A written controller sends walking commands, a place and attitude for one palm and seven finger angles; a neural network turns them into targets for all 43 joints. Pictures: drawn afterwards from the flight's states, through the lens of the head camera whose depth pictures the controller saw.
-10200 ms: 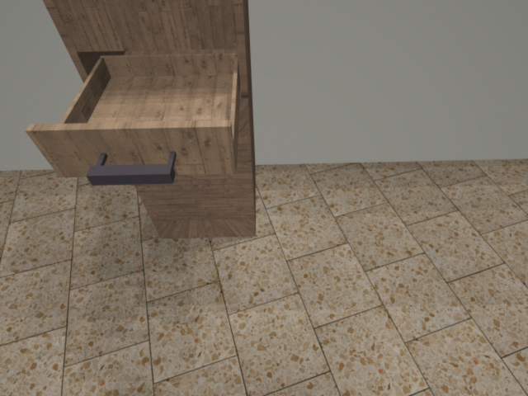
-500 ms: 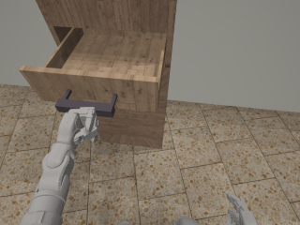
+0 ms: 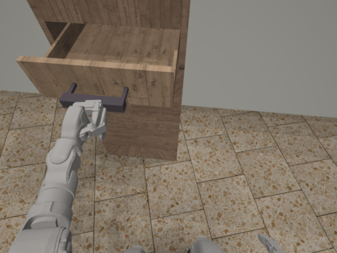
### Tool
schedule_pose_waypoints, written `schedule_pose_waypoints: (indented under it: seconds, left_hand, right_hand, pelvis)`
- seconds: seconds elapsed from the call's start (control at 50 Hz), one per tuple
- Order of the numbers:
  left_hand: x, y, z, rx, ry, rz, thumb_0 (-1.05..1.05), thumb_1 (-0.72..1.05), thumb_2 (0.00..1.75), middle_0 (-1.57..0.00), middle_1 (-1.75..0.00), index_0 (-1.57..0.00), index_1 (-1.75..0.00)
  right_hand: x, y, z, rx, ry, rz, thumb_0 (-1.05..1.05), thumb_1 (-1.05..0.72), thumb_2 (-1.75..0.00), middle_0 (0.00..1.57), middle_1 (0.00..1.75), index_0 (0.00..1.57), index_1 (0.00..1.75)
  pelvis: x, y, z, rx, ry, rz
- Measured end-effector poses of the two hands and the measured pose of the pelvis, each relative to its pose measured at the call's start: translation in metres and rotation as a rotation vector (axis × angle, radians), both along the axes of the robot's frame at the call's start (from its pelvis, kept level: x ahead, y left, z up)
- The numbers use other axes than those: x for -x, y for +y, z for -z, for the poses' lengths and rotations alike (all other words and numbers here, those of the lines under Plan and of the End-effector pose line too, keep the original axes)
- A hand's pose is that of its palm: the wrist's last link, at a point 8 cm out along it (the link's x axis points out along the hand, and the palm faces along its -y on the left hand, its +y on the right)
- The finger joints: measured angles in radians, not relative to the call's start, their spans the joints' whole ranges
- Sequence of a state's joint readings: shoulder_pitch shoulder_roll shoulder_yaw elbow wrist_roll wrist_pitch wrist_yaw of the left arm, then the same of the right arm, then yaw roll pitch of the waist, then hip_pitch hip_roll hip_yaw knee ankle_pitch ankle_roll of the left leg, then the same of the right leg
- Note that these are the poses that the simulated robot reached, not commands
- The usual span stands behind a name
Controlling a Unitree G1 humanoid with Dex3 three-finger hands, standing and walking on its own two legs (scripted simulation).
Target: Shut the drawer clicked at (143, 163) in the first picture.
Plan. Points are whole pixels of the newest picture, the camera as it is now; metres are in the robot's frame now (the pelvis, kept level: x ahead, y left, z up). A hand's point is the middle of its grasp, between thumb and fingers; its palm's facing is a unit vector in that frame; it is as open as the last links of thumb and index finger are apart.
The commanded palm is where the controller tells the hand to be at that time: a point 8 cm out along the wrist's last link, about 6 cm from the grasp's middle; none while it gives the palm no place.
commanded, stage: push the drawer shut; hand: left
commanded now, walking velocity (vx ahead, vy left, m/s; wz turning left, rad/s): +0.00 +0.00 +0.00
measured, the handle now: (96, 95) +0.48 +0.19 +0.07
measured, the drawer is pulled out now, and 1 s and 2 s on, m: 0.17 0.05 0.00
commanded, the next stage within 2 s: none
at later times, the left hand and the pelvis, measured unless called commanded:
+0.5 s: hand (109, 104) +0.46 +0.15 +0.07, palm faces -0.12 -0.99 -0.02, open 3.0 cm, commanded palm +0.45 +0.21 +0.07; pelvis -0.01 +0.01 -0.01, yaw -1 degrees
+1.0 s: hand (116, 87) +0.52 +0.14 +0.07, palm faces -0.10 -0.99 -0.02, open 3.2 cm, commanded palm +0.51 +0.19 +0.07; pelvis -0.01 +0.01 -0.02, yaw -2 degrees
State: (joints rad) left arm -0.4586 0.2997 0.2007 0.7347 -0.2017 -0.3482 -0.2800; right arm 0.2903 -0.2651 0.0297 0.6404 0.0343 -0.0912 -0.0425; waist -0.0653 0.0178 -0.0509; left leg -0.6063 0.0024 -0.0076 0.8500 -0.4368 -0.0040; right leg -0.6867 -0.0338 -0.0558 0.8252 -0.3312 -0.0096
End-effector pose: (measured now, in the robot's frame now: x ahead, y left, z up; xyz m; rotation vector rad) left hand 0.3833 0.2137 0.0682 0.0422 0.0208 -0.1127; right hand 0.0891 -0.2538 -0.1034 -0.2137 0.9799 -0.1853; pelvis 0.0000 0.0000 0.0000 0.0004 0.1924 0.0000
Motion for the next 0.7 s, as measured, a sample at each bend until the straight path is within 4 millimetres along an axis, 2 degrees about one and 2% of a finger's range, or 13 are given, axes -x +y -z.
schedule_pose_waypoints:
  seconds: [0.22,0.7]
  left_hand:
    - [-0.025,-0.003,-0.001,0.01,0.0,0.004,0.01,0.77,0.9,-1.4,-1.6,-1.4,-1.6]
    - [-0.086,-0.011,-0.001,0.025,0.006,0.006,0.01,0.77,0.9,-1.4,-1.6,-1.4,-1.6]
  right_hand:
    - [0.024,0.001,0.004,0.002,0.066,0.031,0.01,-0.91,-0.9,0.2,0.3,0.2,0.3]
    - [0.091,0.004,0.015,0.017,0.252,0.099,0.01,-0.91,-0.9,0.2,0.3,0.2,0.3]
  pelvis:
    - [0.003,0.003,0.002,0.001,0.022,0.011]
    - [0.008,0.011,0.014,0.012,0.106,0.023]
